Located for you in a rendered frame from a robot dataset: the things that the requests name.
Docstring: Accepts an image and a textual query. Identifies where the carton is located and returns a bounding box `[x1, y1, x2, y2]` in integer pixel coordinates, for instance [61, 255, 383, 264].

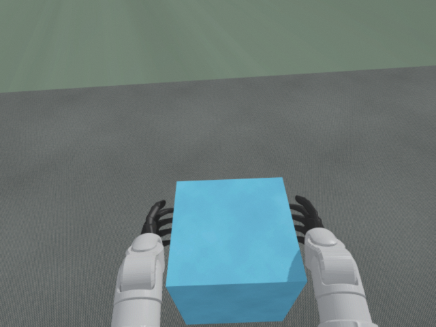
[166, 177, 307, 325]

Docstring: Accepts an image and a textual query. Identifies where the right robot forearm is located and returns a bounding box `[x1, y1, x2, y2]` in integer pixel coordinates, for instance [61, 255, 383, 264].
[305, 228, 378, 327]

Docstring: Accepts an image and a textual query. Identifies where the left robot hand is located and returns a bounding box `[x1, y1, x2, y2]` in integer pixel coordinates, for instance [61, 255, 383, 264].
[141, 200, 174, 247]

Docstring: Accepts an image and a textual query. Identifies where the left robot forearm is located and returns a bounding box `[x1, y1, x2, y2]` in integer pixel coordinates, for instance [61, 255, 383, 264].
[111, 233, 165, 327]

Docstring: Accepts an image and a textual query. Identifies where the right robot hand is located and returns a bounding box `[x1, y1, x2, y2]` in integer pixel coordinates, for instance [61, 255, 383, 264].
[289, 196, 324, 244]

